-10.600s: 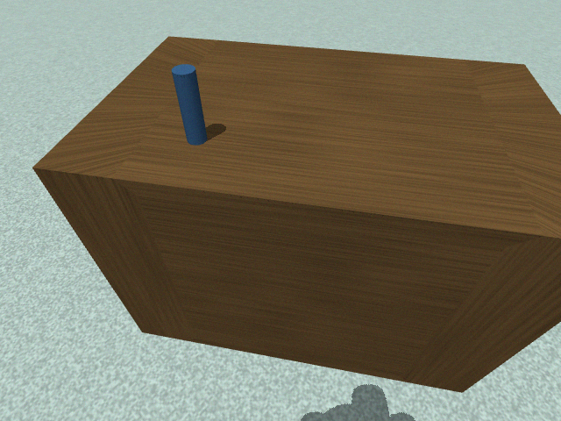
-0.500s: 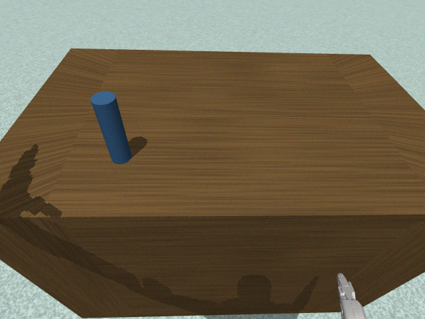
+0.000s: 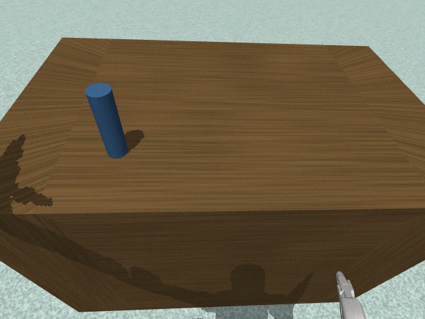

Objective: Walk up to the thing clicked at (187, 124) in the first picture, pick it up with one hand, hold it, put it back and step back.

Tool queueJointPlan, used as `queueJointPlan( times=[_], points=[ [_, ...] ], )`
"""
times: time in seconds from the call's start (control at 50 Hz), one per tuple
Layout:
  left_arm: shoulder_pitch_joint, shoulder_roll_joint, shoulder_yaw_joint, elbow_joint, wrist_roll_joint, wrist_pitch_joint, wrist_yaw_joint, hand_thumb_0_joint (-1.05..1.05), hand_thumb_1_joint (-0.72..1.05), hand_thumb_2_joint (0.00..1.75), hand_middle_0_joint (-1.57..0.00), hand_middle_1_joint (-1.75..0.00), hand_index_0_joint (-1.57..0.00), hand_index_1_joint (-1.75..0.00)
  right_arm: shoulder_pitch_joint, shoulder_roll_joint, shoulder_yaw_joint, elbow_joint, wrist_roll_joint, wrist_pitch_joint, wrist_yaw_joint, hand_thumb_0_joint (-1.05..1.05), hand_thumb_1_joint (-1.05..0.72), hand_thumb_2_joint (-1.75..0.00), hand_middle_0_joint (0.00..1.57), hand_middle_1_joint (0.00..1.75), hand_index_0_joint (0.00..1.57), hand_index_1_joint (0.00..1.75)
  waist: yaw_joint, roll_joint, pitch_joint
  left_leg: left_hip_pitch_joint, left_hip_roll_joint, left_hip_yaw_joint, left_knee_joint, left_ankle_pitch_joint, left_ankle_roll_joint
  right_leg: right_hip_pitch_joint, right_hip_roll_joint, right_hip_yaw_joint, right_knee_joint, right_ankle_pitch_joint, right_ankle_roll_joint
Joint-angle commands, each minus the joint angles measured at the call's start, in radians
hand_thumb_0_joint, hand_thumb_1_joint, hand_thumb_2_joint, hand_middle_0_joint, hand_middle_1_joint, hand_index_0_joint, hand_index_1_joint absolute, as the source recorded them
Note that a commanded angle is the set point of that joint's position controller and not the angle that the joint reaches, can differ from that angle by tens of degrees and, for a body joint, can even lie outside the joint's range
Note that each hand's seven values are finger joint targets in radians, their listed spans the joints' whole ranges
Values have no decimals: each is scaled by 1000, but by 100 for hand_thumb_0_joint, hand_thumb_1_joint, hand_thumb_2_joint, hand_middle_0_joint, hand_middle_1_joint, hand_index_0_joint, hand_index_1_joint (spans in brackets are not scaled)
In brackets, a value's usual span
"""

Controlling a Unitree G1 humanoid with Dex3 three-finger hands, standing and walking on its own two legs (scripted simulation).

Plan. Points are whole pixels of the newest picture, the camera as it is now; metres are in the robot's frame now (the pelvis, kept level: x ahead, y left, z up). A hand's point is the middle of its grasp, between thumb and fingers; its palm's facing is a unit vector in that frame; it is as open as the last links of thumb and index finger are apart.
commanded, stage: go down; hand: left
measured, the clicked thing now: (109, 124) +0.48 +0.20 +0.11
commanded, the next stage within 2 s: approach in 0.40 s
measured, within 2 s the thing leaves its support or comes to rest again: neither
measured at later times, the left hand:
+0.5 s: hand out of the picture +0.37 +0.39 +0.21, palm faces +0.18 -0.98 +0.00, open 17.6 cm
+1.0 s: hand (64, 156) +0.42 +0.27 +0.09, palm faces +0.06 -1.00 +0.05, open 17.7 cm
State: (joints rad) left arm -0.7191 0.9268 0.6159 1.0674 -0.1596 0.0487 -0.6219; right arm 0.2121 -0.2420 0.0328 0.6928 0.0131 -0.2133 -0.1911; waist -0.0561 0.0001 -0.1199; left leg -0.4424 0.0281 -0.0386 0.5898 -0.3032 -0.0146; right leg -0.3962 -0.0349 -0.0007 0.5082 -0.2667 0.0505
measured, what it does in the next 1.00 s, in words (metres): stands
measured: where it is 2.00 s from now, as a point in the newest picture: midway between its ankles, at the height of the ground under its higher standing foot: outside the picture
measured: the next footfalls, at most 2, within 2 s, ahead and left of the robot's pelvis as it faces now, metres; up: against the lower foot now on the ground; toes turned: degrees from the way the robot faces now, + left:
none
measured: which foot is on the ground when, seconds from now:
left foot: down 0.00-1.00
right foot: down 0.00-1.00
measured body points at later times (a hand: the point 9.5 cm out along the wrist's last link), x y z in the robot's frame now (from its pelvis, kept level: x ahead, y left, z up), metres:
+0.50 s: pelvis +0.00 +0.00 +0.00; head +0.03 +0.01 +0.45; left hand +0.36 +0.44 +0.21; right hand +0.16 -0.26 -0.08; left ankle -0.01 +0.13 -0.73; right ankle -0.01 -0.16 -0.73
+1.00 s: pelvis -0.01 +0.00 -0.02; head +0.05 +0.02 +0.43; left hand +0.41 +0.33 +0.09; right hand +0.14 -0.26 -0.08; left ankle -0.01 +0.13 -0.73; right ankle -0.01 -0.16 -0.73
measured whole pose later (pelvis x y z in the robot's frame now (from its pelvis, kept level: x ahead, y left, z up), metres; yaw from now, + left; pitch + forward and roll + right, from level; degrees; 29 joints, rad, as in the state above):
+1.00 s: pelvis -0.01 +0.00 -0.02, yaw -1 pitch +12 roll -2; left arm -0.68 0.62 0.49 1.03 -0.19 -0.15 -0.46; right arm 0.23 -0.23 0.04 0.52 -0.01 -0.21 -0.12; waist -0.11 -0.01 -0.09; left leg -0.61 0.04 -0.04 0.74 -0.35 -0.02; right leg -0.57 -0.02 0.01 0.67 -0.32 0.05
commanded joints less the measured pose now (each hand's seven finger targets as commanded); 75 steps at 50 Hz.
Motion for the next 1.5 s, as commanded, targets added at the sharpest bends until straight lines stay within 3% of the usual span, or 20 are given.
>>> queueJointPlan(
  times=[0.0,0.16,0.22,0.24,0.3,0.36,0.38,0.42,0.48,0.54,0.56,0.6,0.72,0.76,0.86,1.02,1.14,1.22,1.34,1.48],
  points=[
    [-385,364,14,-211,-34,-59,-2,0,-57,6,-5,-5,-5,-5,-100,-137,-52,-104,-2,-53,-8,0,53,-5,5,5,5,5,13,211,-271,265,-22,5,-50,405,7,7,45,-57,-29,250,-66],
    [-414,441,61,-236,-26,-64,7,0,-55,5,-4,-5,-5,-5,-64,-171,-81,-147,-6,-52,-13,0,54,-5,5,5,5,5,3,164,-308,243,-33,15,-38,371,17,42,40,-50,-30,267,-55],
    [-348,402,39,-180,-23,-58,-3,0,-58,6,-4,-6,-5,-6,-51,-146,-57,-149,-3,-49,-6,0,54,-5,5,5,5,5,9,154,-286,231,-36,16,-34,375,22,34,40,-50,-30,272,-54],
    [-333,400,41,-165,-24,-57,-3,0,-58,6,-5,-6,-5,-6,-26,-174,-85,-145,-5,-50,-7,0,53,-5,5,5,5,5,0,150,-281,229,-35,19,-30,383,21,27,38,-47,-22,278,-54],
    [-346,413,51,-208,-26,-62,-10,0,-56,6,-4,-6,-5,-6,-46,-137,-45,-178,-4,-48,1,0,54,-5,5,5,5,5,21,167,-305,234,-33,16,-21,416,20,41,39,-50,-17,294,-55],
    [-377,415,62,-284,-35,-63,-11,0,-56,6,-4,-6,-5,-6,-70,-145,-58,-198,-2,-50,-2,0,54,-5,5,5,5,5,24,192,-326,255,-31,16,-23,432,16,44,38,-49,-11,300,-58],
    [-360,381,43,-249,-36,-52,-14,0,-57,6,-4,-5,-5,-5,-68,-112,-29,-173,-1,-45,2,0,54,-5,5,5,5,5,25,199,-322,249,-33,15,-21,438,18,40,37,-49,-13,300,-58],
    [-303,346,28,-200,-44,-37,-20,0,-59,6,-5,-6,-5,-6,-70,-126,-40,-161,0,-43,-2,0,53,-5,5,5,5,5,23,174,-277,235,-29,11,-27,428,18,23,40,-51,-13,286,-59],
    [-320,393,44,-206,-29,-42,-13,0,-57,14,-5,-9,-4,-12,-73,-176,-71,-203,-6,-45,-4,0,54,-5,5,5,5,5,14,164,-298,242,-30,12,-24,417,16,22,40,-52,-15,280,-58],
    [-340,404,59,-248,-26,-57,-6,0,-52,6,-4,-5,-3,-6,-34,-135,-42,-195,-6,-37,1,0,56,-5,5,5,5,5,21,164,-282,221,-33,16,-22,406,18,40,39,-51,-7,284,-56],
    [-322,364,38,-214,-27,-57,-6,0,-54,6,-4,-6,-4,-7,-32,-111,-24,-193,-3,-36,4,0,56,-5,5,5,5,5,14,147,-271,217,-38,17,-19,397,25,25,37,-49,-10,283,-53],
    [-318,334,26,-224,-39,-74,-4,0,-53,5,-4,-6,-4,-7,-22,-156,-68,-195,-5,-43,0,0,56,-5,5,5,5,5,-11,125,-254,216,-38,23,-19,359,27,3,38,-48,-7,268,-48],
    [-314,98,-106,-174,-63,-119,10,0,-61,5,-5,-6,-4,-7,-63,-111,-25,-201,-9,-59,16,0,56,-5,5,5,5,5,-40,133,-240,208,-31,18,0,298,29,-95,36,-52,24,214,-51],
    [-343,68,-113,-200,-74,-153,27,0,-60,6,-5,-6,-4,-7,-63,-136,-44,-216,-12,-67,22,0,57,-4,5,5,5,5,-50,152,-249,215,-22,11,7,272,19,-137,42,-60,36,178,-53],
    [-406,118,-60,-273,-68,-241,122,0,-61,4,-5,-7,-6,-7,-9,-172,-74,-259,-19,-56,41,0,56,-4,5,5,5,5,-53,147,-323,210,-14,0,58,284,15,-153,41,-58,77,173,-53],
    [-403,24,-76,-364,-50,-335,273,0,-57,2,-6,-5,-7,-4,13,-132,-78,-372,-23,-8,102,0,55,-5,5,5,5,5,-13,213,-437,175,-2,3,142,370,0,-133,40,-44,150,205,-59],
    [-337,-86,-118,-359,-23,-306,380,0,-56,0,-7,-5,-8,-4,-29,-150,-124,-409,-20,41,126,0,54,-5,5,5,5,5,13,156,-435,49,-7,26,162,296,7,-67,38,-25,185,213,-54],
    [-343,-132,-147,-424,-23,-311,416,0,-49,0,-6,-4,-7,-3,-21,-149,-142,-443,-9,61,129,0,55,-5,5,5,5,5,2,70,-411,-4,-7,32,163,253,15,-31,43,-22,197,212,-48],
    [-271,-253,-212,-446,-34,-288,412,0,-50,0,-6,-3,-8,-1,92,-133,-147,-442,8,83,140,0,55,-4,5,5,5,5,-27,59,-351,44,-3,35,173,350,13,-83,47,-26,219,286,-46],
    [-328,-269,-231,-589,-33,-250,432,0,-53,0,-6,-2,-7,-1,123,-150,-174,-486,12,91,157,0,55,-4,5,5,5,5,-39,103,-385,111,-9,42,195,383,17,-105,38,-21,225,327,-40]
  ],
)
